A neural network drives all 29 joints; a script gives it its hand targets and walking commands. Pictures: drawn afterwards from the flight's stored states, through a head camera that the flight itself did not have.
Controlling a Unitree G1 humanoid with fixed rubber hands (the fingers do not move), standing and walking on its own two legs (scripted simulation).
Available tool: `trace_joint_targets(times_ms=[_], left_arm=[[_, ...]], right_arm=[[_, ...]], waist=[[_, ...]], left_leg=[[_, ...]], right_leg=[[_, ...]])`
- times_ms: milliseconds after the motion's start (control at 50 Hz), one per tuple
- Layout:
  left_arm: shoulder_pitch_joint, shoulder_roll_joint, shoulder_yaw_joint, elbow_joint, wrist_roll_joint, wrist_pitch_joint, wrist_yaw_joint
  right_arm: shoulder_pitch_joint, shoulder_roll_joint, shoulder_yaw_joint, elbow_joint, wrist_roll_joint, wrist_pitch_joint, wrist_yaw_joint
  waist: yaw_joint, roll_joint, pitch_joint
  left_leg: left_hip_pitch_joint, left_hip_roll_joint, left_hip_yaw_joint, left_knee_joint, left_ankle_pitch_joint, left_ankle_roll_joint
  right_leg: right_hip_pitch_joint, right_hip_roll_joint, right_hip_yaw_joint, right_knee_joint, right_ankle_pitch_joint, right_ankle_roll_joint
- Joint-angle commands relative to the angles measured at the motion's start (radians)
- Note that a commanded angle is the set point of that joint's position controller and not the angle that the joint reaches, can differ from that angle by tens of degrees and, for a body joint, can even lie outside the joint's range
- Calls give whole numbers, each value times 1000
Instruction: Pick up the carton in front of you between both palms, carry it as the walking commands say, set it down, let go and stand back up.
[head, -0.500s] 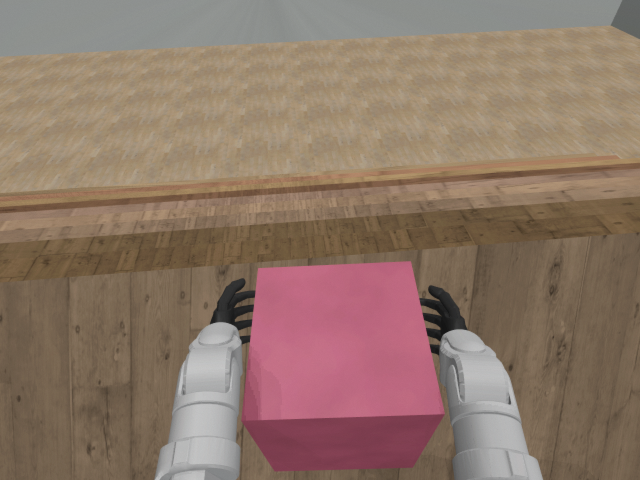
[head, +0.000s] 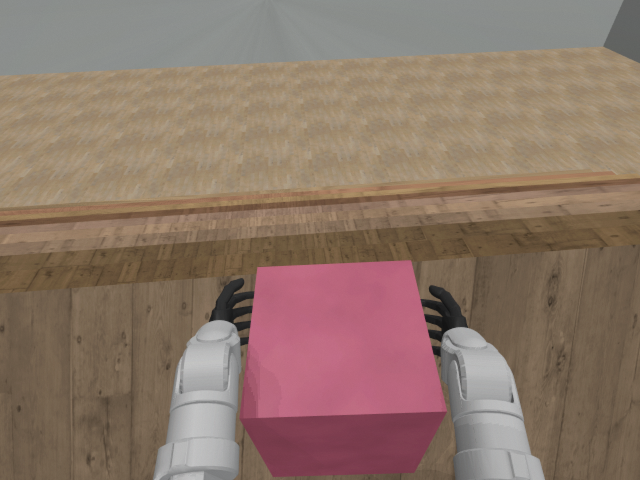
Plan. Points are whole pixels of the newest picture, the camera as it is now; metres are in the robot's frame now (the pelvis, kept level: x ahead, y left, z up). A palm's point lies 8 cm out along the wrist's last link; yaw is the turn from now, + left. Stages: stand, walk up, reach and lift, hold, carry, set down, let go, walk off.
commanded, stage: hold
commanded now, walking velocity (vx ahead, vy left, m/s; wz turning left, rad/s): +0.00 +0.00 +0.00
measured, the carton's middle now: (338, 373) +0.28 +0.00 -0.03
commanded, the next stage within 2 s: carry in 0.38 s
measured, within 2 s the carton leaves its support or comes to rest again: neither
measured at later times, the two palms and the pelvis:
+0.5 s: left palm (221, 322) +0.30 +0.16 +0.06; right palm (447, 325) +0.30 -0.14 +0.05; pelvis +0.01 +0.00 +0.00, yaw +3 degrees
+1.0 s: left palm (239, 229) +0.47 +0.16 +0.08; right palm (424, 226) +0.48 -0.14 +0.07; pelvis +0.21 -0.01 -0.01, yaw +4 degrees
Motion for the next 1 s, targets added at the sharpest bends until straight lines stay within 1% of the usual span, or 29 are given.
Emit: trace_joint_targets(times_ms=[0, 160, 340, 360, 400, 420, 440, 460, 480, 520, 540, 560, 580, 600, 620, 640, 680, 720, 780, 800, 820, 840, 860, 880, 900, 920, 940, 960, 980], left_arm=[[-471, -933, -522, 4, -250, -17, -242], [-502, -932, -503, 48, -235, -23, -248], [-483, -919, -506, 33, -235, -24, -249], [-500, -914, -529, 18, -246, -13, -250], [-496, -915, -545, -8, -268, -7, -243], [-510, -917, -567, -42, -280, -3, -237], [-498, -918, -587, -71, -292, 5, -228], [-486, -918, -611, -95, -305, 18, -219], [-471, -915, -640, -127, -317, 35, -207], [-469, -890, -688, -203, -348, 80, -186], [-476, -875, -719, -245, -371, 111, -181], [-500, -872, -758, -282, -403, 145, -178], [-514, -858, -784, -303, -430, 178, -175], [-538, -861, -812, -329, -463, 206, -177], [-524, -869, -835, -339, -497, 233, -177], [-511, -869, -847, -356, -526, 257, -176], [-473, -878, -863, -398, -566, 302, -170], [-425, -882, -866, -442, -583, 341, -161], [-359, -872, -857, -508, -576, 394, -151], [-332, -869, -852, -527, -568, 409, -149], [-303, -864, -846, -543, -559, 421, -147], [-286, -857, -842, -563, -550, 431, -146], [-245, -846, -833, -571, -535, 441, -144], [-238, -828, -816, -565, -516, 447, -143], [-272, -847, -807, -561, -522, 453, -141], [-307, -858, -809, -592, -537, 459, -137], [-337, -867, -816, -616, -549, 465, -134], [-364, -872, -823, -632, -561, 470, -132], [-380, -875, -831, -639, -572, 476, -132]], right_arm=[[-561, 899, 515, -69, 258, -56, 232], [-595, 911, 504, -28, 249, -59, 234], [-566, 919, 507, -37, 254, -55, 227], [-597, 908, 526, -47, 265, -51, 224], [-611, 926, 551, -77, 291, -43, 222], [-628, 926, 576, -103, 309, -39, 220], [-641, 928, 599, -130, 331, -31, 219], [-633, 930, 625, -153, 351, -21, 216], [-629, 925, 653, -186, 373, -9, 213], [-636, 914, 706, -244, 422, 36, 206], [-616, 894, 720, -262, 435, 63, 200], [-579, 867, 723, -281, 441, 92, 191], [-554, 848, 726, -296, 443, 125, 179], [-563, 815, 722, -333, 445, 155, 168], [-552, 796, 727, -373, 454, 187, 156], [-552, 800, 743, -413, 472, 216, 146], [-532, 809, 775, -484, 508, 263, 133], [-485, 816, 790, -530, 532, 305, 131], [-414, 831, 800, -579, 551, 359, 141], [-399, 837, 803, -594, 557, 374, 145], [-384, 841, 808, -609, 560, 387, 150], [-360, 839, 810, -619, 562, 398, 154], [-355, 828, 806, -632, 568, 410, 159], [-387, 823, 815, -662, 579, 426, 163], [-462, 810, 828, -696, 604, 443, 165], [-501, 812, 830, -701, 622, 451, 169], [-511, 819, 826, -700, 633, 453, 172], [-511, 832, 821, -692, 637, 455, 171], [-499, 838, 817, -682, 634, 457, 167]], waist=[[-2, 2, -190], [0, -3, -195], [0, -8, -210], [-2, -56, -221], [7, -86, -222], [9, -113, -207], [15, -160, -217], [11, -168, -245], [9, -147, -269], [6, -102, -315], [0, -2, -323], [-17, 217, -313], [-23, 267, -232], [-26, 193, -204], [-25, 129, -226], [-26, 102, -261], [-24, 129, -304], [-25, 159, -321], [-29, 171, -315], [-22, 158, -316], [-12, 118, -334], [-7, 71, -375], [17, -20, -435], [29, -254, -451], [30, -267, -403], [25, -188, -372], [21, -101, -358], [18, -42, -351], [17, -49, -337]], left_leg=[[-44, -53, 4, -67, 65, -3], [-60, -54, 8, -64, 25, 1], [-42, -58, 10, -62, 84, -1], [-165, 99, 6, 24, -46, 12], [-253, 59, 17, 60, -404, 6], [-316, 38, 46, 116, -445, 2], [-318, 14, 111, 229, -312, -5], [-314, 15, 141, 276, -209, -11], [-289, 23, 154, 222, -194, -8], [-108, 23, 157, 31, -171, 13], [-39, 98, 37, -50, -259, 32], [34, 289, -268, -177, -494, 102], [80, 393, -440, -245, -491, 164], [80, 406, -443, -237, -383, 201], [94, 392, -377, -223, -279, 200], [126, 365, -287, -212, -194, 186], [135, 293, -139, -184, -44, 156], [134, 270, -75, -164, 48, 147], [86, 257, -9, -124, 129, 137], [35, 243, 28, -82, 129, 124], [-57, 219, 79, 1, 140, 102], [-199, 199, 123, 117, 184, 76], [-360, 168, 178, 308, 71, 38], [-625, 66, 242, 576, -207, -13], [-786, 54, 157, 721, -303, 8], [-805, 110, 112, 802, -298, 27], [-790, 148, 95, 812, -256, 34], [-763, 171, 91, 772, -186, 33], [-738, 179, 101, 703, -129, 25]], right_leg=[[54, 65, -8, -42, 48, -10], [56, 61, -10, -38, 17, -9], [78, 61, -6, -42, 81, -4], [-39, -120, 0, 6, -60, -12], [-125, -140, 87, -88, -528, -36], [-132, -169, 137, -122, -633, -56], [-136, -218, 204, -155, -606, -85], [-138, -252, 228, -163, -520, -109], [-154, -251, 198, -148, -461, -119], [-264, -195, 90, -49, -439, -102], [-349, -127, -15, 80, -439, -69], [-502, -48, -145, 347, -374, -12], [-673, -36, -165, 420, -341, -3], [-714, -79, -123, 455, -318, -11], [-713, -84, -121, 457, -297, -11], [-700, -84, -136, 431, -257, -9], [-633, -59, -184, 363, -173, 1], [-586, -40, -214, 288, -143, 4], [-481, -22, -264, 148, -74, 5], [-387, -11, -289, 81, -17, 5], [-217, 8, -326, 13, 34, 0], [9, -14, -310, 20, 26, -19], [211, -155, -144, 1, -101, -53], [338, -428, 294, -117, -295, -162], [331, -503, 459, -155, -278, -256], [262, -494, 416, -152, -219, -261], [193, -457, 327, -153, -185, -243], [136, -424, 245, -183, -210, -208], [103, -394, 163, -205, -195, -180]])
